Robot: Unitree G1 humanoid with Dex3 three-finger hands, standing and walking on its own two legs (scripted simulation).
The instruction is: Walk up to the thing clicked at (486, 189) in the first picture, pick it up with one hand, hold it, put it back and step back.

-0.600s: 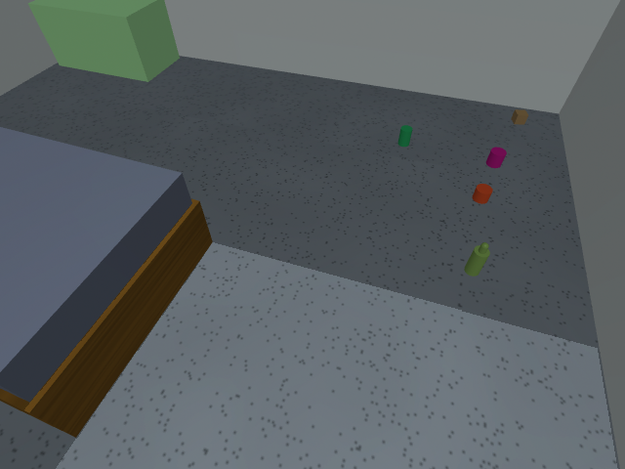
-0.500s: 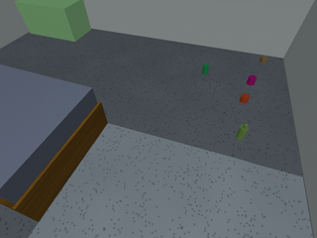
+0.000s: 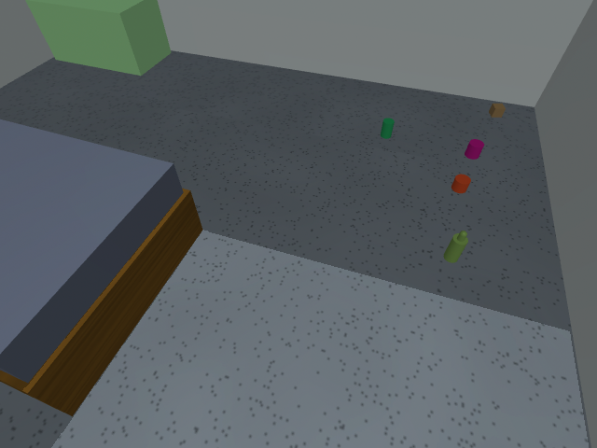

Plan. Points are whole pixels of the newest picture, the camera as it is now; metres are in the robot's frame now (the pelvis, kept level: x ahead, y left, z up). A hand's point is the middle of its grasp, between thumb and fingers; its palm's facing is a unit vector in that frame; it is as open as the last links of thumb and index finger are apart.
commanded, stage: stand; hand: left
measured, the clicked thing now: (460, 183) +1.36 -0.79 -0.75
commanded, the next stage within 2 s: walk up in 0.52 s
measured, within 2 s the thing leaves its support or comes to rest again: neither
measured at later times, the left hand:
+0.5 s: hand out of the picture +0.08 +0.25 -0.16, palm faces -0.02 -0.94 -0.34, open 7.4 cm
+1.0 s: hand (204, 355) +0.29 +0.17 -0.12, palm faces -0.27 -0.83 -0.48, open 7.4 cm
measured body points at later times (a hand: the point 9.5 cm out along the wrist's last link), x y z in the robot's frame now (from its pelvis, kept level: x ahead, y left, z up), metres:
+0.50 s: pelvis +0.00 +0.00 +0.00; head +0.02 +0.00 +0.45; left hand +0.08 +0.30 -0.13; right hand +0.08 -0.30 -0.13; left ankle +0.00 +0.12 -0.75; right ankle -0.01 -0.12 -0.75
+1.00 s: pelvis +0.12 -0.08 -0.03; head +0.10 -0.14 +0.42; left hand +0.30 +0.22 -0.09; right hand +0.14 -0.44 -0.15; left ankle +0.14 +0.06 -0.68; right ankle +0.12 -0.21 -0.75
